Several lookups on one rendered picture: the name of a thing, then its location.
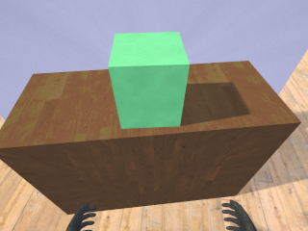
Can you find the left robot hand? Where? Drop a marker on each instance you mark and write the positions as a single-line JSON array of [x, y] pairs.
[[76, 223]]

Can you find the right robot hand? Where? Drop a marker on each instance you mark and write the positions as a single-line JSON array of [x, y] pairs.
[[242, 219]]

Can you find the carton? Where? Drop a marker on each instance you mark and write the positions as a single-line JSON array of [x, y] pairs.
[[149, 75]]

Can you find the pedestal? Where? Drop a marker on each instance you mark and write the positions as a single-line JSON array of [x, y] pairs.
[[63, 136]]

